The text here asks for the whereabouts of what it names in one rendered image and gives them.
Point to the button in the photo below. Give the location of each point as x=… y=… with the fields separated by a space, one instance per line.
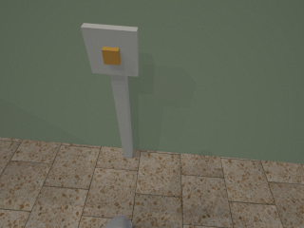
x=111 y=56

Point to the panel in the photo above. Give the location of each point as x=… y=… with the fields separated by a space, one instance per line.
x=126 y=39

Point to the left robot thigh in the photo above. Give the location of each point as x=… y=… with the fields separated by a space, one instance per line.
x=119 y=222

